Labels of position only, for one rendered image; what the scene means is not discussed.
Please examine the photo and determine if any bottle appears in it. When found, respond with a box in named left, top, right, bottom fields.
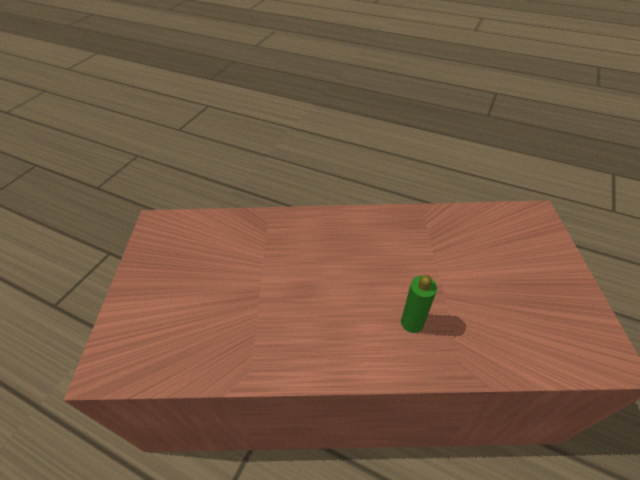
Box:
left=401, top=275, right=437, bottom=333

